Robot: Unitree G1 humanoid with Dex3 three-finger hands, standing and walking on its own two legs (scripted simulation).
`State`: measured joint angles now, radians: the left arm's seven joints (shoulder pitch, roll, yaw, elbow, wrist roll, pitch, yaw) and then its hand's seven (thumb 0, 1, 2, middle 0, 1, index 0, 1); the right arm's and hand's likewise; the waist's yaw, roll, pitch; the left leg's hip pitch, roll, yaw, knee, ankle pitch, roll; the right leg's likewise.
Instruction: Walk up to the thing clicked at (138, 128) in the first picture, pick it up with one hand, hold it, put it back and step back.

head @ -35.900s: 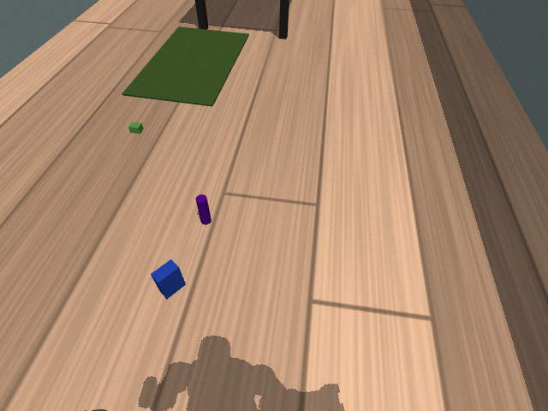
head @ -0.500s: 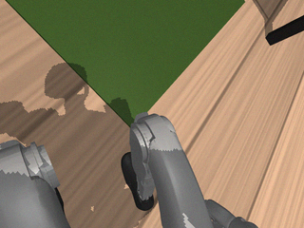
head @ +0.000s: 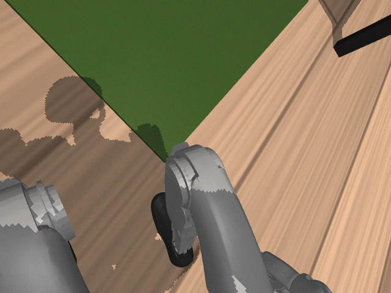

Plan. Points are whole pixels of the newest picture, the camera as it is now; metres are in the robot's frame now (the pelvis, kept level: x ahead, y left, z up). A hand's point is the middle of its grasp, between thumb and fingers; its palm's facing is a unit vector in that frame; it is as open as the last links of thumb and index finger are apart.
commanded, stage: close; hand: left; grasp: from above
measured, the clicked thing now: out of the picture +0.38 +0.38 -0.28
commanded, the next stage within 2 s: settle in 0.90 s
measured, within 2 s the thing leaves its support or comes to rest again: leaves its support in 1.26 s
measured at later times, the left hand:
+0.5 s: hand out of the picture +0.36 +0.38 -0.25, palm faces -0.30 -0.33 -0.89, open 8.8 cm
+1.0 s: hand out of the picture +0.37 +0.38 -0.25, palm faces -0.29 -0.34 -0.89, open 8.5 cm
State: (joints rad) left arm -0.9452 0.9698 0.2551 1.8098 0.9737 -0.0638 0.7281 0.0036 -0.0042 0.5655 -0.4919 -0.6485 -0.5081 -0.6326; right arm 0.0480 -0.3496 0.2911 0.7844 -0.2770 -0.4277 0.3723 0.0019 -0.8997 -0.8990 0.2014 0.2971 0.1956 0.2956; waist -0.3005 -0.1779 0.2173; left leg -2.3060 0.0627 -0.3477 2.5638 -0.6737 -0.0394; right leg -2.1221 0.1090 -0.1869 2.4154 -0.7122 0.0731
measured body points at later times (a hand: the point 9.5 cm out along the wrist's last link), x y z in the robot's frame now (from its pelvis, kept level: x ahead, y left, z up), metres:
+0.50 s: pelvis +0.00 +0.00 +0.00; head +0.25 +0.14 +0.34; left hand +0.38 +0.39 -0.20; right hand +0.07 -0.24 -0.05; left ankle +0.08 +0.14 -0.27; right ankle +0.11 -0.12 -0.27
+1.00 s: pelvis +0.00 +0.00 +0.00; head +0.25 +0.15 +0.34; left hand +0.38 +0.39 -0.20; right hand +0.07 -0.24 -0.05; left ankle +0.08 +0.14 -0.27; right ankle +0.11 -0.12 -0.27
